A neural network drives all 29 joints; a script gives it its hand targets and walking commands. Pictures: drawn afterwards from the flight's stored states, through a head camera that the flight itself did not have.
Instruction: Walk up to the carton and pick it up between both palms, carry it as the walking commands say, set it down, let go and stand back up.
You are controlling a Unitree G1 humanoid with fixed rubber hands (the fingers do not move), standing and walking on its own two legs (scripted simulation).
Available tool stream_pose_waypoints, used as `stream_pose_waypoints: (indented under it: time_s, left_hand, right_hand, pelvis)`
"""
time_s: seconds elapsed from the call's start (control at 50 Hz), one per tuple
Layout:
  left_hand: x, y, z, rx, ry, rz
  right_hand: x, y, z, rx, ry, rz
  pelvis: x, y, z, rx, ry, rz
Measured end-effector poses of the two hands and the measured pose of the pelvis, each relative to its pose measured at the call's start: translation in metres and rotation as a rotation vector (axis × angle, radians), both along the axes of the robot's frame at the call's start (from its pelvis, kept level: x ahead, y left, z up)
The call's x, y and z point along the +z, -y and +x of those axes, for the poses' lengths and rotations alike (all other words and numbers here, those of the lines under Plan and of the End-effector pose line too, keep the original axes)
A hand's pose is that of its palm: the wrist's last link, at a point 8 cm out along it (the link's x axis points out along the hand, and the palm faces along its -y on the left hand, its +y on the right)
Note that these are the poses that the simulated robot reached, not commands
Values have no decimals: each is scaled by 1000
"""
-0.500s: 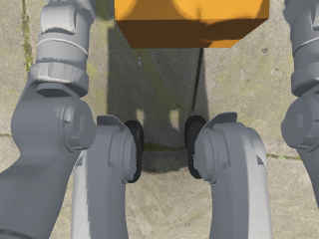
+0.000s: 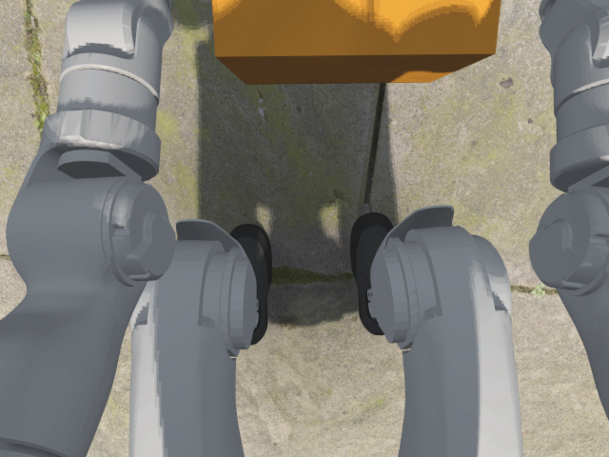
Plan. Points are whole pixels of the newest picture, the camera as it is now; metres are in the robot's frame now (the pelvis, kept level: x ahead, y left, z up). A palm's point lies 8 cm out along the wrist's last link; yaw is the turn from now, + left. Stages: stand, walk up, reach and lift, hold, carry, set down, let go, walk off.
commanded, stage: set down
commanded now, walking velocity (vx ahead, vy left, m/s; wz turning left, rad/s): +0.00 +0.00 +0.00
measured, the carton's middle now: out of the picture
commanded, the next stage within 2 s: none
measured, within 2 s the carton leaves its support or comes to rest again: neither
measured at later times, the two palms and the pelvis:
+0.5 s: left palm out of the picture +0.57 +0.12 -0.18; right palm out of the picture +0.53 -0.24 -0.17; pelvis +0.00 +0.00 -0.01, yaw +0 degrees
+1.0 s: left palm out of the picture +0.57 +0.12 -0.19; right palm out of the picture +0.54 -0.23 -0.18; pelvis +0.01 +0.00 -0.01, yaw +0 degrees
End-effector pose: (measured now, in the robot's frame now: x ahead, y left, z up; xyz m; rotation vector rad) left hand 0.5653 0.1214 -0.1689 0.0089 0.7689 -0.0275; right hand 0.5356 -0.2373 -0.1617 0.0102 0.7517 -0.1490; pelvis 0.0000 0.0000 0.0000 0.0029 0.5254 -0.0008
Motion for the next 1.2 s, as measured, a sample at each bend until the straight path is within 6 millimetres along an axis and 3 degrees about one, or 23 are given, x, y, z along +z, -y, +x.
stream_pose_waypoints:
  time_s: [0.14,0.84,1.02,1.2]
  left_hand:
    - [-9,-2,-1,12,-9,-10]
    - [-10,-2,1,-11,7,11]
    - [-20,-1,7,-13,-7,51]
    - [-33,-19,13,39,-5,95]
  right_hand:
    - [-8,-2,-2,16,-26,-8]
    - [-9,-1,0,31,-27,-15]
    - [-20,-3,8,11,-42,-48]
    - [-33,0,16,-34,-25,-70]
  pelvis:
    - [-2,0,2,5,-9,-4]
    - [-7,0,3,6,6,-6]
    - [-5,2,10,2,-17,-1]
    - [-7,3,23,5,-50,-2]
